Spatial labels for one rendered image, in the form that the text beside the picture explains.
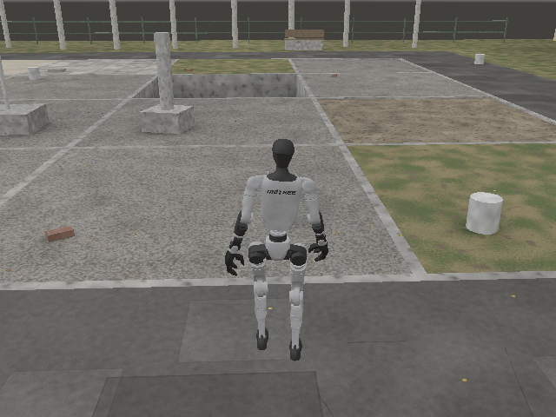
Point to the robot left foot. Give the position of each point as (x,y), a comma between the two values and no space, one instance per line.
(262,343)

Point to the left robot hand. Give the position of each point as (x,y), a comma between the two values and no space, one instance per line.
(229,262)

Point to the right robot forearm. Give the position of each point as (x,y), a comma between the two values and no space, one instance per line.
(319,232)

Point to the right robot upper arm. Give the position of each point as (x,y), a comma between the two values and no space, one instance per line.
(307,185)

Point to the left robot upper arm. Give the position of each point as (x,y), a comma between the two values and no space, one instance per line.
(248,201)

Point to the right robot hand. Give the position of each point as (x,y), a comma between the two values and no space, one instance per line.
(317,249)

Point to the left robot forearm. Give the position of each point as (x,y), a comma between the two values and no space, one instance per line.
(238,235)

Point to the left robot shin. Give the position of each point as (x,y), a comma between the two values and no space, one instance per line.
(260,311)

